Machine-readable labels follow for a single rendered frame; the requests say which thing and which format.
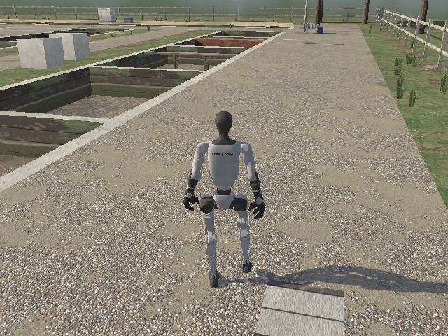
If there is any left robot hand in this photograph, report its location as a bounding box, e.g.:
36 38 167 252
183 196 200 211

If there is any robot right forearm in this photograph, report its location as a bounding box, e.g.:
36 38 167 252
250 170 264 204

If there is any robot left forearm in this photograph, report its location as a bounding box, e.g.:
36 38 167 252
185 170 198 198

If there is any left robot upper arm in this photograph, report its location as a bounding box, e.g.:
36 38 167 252
191 141 209 180

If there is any left robot foot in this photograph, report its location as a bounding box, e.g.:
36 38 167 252
209 270 219 288

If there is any right robot hand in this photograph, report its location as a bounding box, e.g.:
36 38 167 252
248 201 265 219

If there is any robot right thigh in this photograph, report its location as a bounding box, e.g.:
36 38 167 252
233 194 248 229

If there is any right robot upper arm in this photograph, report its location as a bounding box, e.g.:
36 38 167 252
239 141 257 181

